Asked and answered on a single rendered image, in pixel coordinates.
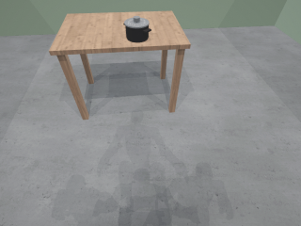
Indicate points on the table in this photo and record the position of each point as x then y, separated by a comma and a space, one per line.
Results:
105, 32

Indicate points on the pot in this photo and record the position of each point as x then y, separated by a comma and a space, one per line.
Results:
137, 35

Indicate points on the knob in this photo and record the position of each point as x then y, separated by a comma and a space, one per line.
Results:
136, 18

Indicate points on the lid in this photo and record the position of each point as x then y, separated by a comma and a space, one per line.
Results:
136, 25

